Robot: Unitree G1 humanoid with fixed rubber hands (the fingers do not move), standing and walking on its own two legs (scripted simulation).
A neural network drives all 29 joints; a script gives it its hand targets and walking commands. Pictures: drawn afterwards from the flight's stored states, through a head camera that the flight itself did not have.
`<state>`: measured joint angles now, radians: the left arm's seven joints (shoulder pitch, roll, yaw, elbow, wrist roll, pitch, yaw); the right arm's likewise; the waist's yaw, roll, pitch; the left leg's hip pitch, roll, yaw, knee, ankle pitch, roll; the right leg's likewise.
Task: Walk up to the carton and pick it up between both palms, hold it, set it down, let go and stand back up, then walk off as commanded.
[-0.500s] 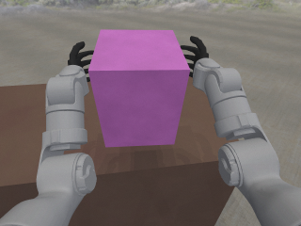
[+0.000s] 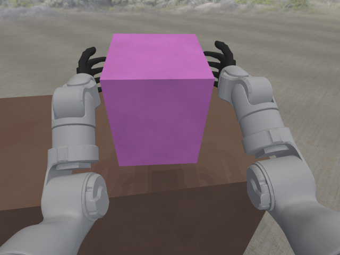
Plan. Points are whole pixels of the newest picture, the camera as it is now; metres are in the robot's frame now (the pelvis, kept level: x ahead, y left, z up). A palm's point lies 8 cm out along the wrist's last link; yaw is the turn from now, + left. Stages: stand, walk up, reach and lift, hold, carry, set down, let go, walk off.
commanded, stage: hold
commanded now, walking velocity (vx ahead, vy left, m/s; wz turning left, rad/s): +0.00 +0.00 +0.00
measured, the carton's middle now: (156, 100) +0.42 +0.03 +0.21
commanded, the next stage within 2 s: none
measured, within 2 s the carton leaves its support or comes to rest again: neither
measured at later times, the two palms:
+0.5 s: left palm (87, 82) +0.37 +0.17 +0.29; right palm (225, 75) +0.38 -0.12 +0.30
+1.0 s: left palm (87, 82) +0.37 +0.17 +0.29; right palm (225, 75) +0.38 -0.12 +0.30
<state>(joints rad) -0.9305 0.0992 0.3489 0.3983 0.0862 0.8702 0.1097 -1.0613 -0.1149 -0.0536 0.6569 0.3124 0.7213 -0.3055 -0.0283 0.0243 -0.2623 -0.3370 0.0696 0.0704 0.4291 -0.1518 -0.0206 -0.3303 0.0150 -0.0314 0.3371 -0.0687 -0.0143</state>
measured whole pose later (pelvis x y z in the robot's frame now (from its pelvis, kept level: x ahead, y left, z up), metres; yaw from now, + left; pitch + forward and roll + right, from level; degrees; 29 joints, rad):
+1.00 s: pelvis +0.00 +0.00 +0.00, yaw +0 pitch +3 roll -1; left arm -0.93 0.10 0.35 0.40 0.09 0.87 0.11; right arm -1.06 -0.12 -0.05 0.66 0.31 0.72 -0.31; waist -0.03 0.03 -0.26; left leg -0.34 0.07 0.07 0.43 -0.15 -0.02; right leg -0.33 0.01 -0.03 0.34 -0.07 -0.01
